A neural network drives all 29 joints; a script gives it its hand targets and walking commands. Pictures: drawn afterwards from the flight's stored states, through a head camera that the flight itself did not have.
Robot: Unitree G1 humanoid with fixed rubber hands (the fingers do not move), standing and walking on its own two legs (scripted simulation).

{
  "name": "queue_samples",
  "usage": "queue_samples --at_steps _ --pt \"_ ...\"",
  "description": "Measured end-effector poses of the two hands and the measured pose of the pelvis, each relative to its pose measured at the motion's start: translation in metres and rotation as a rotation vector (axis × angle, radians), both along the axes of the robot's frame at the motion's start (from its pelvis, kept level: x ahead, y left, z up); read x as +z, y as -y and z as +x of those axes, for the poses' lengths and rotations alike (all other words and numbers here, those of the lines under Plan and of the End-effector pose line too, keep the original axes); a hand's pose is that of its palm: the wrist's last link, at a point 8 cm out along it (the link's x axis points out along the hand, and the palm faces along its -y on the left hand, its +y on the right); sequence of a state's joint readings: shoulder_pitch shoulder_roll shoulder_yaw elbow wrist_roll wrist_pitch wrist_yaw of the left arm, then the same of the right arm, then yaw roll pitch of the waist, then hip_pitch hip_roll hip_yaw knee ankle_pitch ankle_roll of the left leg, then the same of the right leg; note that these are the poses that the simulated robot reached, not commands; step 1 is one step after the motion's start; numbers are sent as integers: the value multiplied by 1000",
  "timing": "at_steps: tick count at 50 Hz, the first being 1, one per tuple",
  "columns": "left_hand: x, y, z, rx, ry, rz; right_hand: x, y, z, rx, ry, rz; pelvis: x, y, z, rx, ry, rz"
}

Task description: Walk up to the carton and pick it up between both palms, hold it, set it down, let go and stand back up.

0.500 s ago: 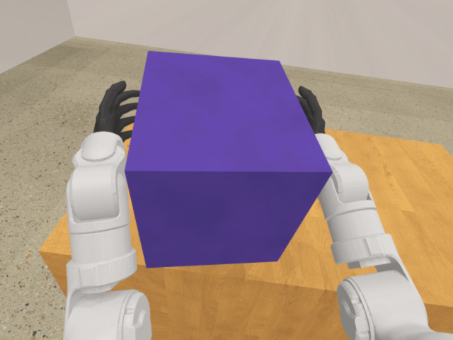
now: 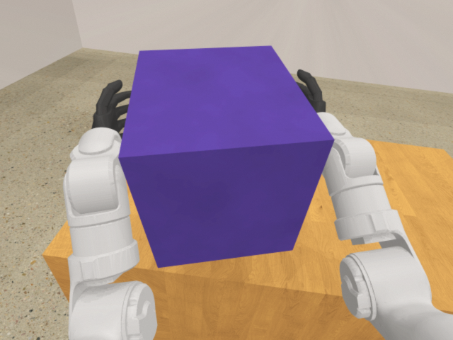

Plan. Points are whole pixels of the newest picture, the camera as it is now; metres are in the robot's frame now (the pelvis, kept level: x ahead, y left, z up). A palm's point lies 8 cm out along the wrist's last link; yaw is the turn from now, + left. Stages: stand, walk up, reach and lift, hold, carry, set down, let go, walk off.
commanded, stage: hold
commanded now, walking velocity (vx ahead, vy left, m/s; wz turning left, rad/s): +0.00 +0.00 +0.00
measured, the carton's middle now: (217, 151) +0.35 +0.01 +0.22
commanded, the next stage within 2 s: none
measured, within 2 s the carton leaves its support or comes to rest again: neither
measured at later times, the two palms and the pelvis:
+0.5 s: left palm (116, 128) +0.35 +0.15 +0.26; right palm (321, 121) +0.36 -0.16 +0.28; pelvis -0.02 -0.01 +0.00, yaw +0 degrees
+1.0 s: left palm (117, 132) +0.35 +0.15 +0.26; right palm (318, 127) +0.36 -0.16 +0.27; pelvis +0.00 +0.00 +0.00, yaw +0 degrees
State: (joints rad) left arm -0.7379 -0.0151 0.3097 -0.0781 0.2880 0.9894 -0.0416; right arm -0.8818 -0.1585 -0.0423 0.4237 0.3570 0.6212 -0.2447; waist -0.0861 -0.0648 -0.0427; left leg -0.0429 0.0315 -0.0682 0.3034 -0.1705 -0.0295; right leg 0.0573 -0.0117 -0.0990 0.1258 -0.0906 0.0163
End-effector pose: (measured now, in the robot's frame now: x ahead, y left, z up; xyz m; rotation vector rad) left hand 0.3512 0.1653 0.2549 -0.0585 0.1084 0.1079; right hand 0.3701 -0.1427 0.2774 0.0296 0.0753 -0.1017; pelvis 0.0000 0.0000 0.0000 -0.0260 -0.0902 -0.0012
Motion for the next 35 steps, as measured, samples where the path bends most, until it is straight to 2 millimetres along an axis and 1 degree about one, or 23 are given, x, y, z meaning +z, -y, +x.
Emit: queue_samples --at_steps 8,17,27,35 --pt "4 7 -4 -21 -6 -3 3 8 -7 -14 -7 16 0 6 -6 4 -7 3" --pt "10 12 -5 -43 3 10 6 14 -14 -33 -1 29 0 8 -13 -1 -14 5" --pt "9 11 0 -40 3 5 1 13 -10 -34 -4 23 0 7 -16 -6 -17 7" --pt "1 7 1 -30 -9 12 -10 8 -6 -23 -16 14 0 4 -11 -5 -13 5"
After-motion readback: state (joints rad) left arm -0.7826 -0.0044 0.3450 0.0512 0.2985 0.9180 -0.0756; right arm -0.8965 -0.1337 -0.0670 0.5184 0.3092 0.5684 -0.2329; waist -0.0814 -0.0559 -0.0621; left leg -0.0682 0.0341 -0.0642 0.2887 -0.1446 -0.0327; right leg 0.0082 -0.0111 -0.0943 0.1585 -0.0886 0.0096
